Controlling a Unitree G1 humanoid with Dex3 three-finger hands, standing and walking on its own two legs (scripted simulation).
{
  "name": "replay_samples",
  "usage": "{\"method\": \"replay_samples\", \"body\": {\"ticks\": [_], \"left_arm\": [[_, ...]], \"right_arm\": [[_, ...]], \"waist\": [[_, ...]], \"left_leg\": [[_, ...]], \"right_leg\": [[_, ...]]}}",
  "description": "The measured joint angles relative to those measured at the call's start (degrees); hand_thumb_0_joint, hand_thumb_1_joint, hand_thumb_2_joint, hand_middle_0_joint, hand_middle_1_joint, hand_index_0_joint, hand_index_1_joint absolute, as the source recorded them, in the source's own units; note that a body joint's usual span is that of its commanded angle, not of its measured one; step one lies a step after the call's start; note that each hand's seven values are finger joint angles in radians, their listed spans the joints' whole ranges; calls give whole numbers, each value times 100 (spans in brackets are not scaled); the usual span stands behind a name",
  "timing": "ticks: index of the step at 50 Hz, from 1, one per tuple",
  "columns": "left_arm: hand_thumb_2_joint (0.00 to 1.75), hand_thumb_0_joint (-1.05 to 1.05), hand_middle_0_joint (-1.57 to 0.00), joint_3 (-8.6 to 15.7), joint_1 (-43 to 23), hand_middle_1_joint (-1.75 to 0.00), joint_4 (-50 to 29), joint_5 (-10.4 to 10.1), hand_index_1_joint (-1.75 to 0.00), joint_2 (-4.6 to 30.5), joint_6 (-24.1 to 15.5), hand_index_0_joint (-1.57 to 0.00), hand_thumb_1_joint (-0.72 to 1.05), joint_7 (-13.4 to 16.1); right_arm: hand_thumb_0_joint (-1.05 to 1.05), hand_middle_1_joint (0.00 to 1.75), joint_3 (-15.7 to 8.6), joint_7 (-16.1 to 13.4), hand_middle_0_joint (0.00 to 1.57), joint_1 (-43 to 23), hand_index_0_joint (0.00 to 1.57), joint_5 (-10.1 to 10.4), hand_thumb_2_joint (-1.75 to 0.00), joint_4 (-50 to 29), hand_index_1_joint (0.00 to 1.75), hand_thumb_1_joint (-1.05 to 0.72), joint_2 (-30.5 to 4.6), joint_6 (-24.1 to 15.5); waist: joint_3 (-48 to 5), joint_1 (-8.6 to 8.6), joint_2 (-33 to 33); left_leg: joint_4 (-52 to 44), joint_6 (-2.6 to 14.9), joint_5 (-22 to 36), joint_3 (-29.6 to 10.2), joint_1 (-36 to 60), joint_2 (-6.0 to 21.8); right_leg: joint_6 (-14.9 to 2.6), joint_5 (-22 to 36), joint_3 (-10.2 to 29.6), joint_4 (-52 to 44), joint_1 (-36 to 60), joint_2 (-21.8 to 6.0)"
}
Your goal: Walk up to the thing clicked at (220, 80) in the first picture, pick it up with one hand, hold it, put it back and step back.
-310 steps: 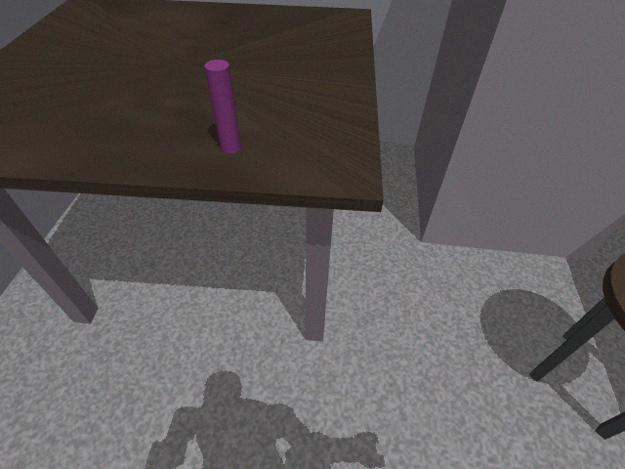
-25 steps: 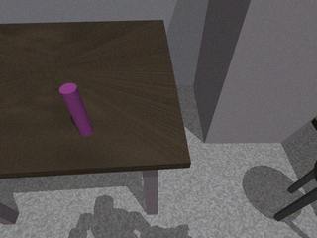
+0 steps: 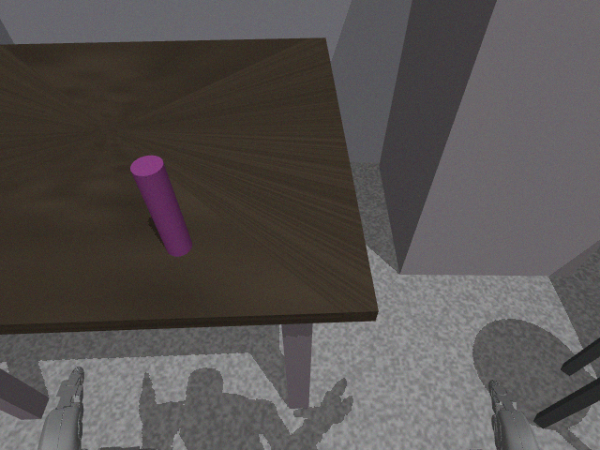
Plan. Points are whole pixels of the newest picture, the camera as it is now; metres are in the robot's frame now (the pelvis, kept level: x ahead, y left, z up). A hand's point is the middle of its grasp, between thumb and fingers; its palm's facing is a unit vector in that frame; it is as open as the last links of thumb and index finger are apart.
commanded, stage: rise first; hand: left
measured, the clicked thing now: (165, 210) +0.45 +0.22 +0.06
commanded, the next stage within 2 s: go down in 1.26 s
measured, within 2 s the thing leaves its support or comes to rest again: neither
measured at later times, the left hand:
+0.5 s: hand (68, 403) +0.18 +0.26 +0.05, palm faces +0.32 -0.87 -0.39, open 17.5 cm
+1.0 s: hand (25, 396) +0.17 +0.27 +0.11, palm faces +0.39 -0.82 -0.43, open 17.6 cm
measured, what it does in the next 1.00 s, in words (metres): stands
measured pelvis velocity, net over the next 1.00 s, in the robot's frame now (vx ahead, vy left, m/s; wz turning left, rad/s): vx -0.01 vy -0.01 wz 0.02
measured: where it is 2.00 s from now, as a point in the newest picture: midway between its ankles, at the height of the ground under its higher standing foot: outside the picture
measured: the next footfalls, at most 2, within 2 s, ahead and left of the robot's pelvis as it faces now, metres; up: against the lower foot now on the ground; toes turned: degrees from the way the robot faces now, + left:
none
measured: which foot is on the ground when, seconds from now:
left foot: down 0.00-1.00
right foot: down 0.00-1.00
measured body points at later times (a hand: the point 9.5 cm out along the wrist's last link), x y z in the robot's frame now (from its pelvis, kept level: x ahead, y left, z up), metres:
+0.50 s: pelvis +0.00 +0.00 +0.00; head +0.00 -0.02 +0.45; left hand +0.16 +0.30 +0.08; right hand +0.15 -0.26 -0.09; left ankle -0.03 +0.13 -0.74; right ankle +0.00 -0.14 -0.74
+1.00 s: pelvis -0.01 -0.01 +0.00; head -0.02 -0.02 +0.45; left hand +0.14 +0.31 +0.13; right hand +0.15 -0.27 -0.09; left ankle -0.03 +0.13 -0.74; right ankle +0.00 -0.14 -0.74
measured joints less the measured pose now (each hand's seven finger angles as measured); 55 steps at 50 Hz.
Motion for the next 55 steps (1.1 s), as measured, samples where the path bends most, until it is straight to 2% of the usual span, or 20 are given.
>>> {"method": "replay_samples", "body": {"ticks": [4,8,20,38,55], "left_arm": [[5,0,-6,75,245,-6,-720,-6,-5,3,-60,-6,-38,22],[3,0,-6,146,455,-5,-1336,-20,-5,26,-115,-6,-46,-36],[0,-1,-5,439,838,-4,-2405,-38,-4,98,-319,-5,-53,-222],[2,-1,-5,891,896,-5,-2970,-11,-5,255,-875,-5,-55,-291],[4,-1,-5,1098,772,-5,-3217,3,-5,362,-1230,-4,-56,-301]], "right_arm": [[-1,5,20,9,6,146,6,-33,-8,-374,5,33,54,-75],[-1,5,-54,77,6,203,6,-47,-5,-531,5,42,76,-102],[-1,5,-228,197,6,281,6,-100,-3,-263,5,50,111,-24],[-1,5,-411,174,6,95,6,-136,-3,92,5,51,62,-227],[-1,5,-476,193,6,74,6,-122,-4,156,5,52,80,-371]], "waist": [[4,20,24],[-8,37,56],[188,91,138],[264,169,162],[292,183,148]], "left_leg": [[-29,10,-31,4,169,-8],[-56,14,-48,8,298,-12],[-120,6,11,-29,465,-9],[-178,-30,134,-116,515,-10],[-197,-16,178,-116,519,-37]], "right_leg": [[12,-21,2,-47,177,-8],[19,-33,3,-82,309,-13],[7,1,-37,-127,483,-12],[-33,54,-123,-115,535,-16],[-18,96,-123,-135,542,-43]]}}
